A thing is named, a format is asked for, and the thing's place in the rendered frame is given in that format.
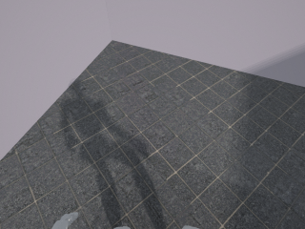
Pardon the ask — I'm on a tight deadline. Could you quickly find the left robot hand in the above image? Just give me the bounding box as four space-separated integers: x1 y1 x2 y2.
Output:
51 212 79 229

